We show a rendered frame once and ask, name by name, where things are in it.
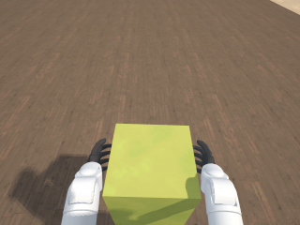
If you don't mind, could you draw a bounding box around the right robot forearm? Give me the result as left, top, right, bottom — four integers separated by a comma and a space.
201, 163, 244, 225

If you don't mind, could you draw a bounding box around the carton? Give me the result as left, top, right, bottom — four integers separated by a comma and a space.
102, 123, 202, 225

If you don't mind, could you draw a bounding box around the left robot hand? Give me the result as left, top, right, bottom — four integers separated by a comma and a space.
87, 138, 112, 172

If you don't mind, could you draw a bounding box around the left robot forearm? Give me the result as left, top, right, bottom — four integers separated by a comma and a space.
61, 161, 103, 225

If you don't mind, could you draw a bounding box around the right robot hand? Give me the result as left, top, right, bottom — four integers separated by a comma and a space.
192, 140, 216, 174

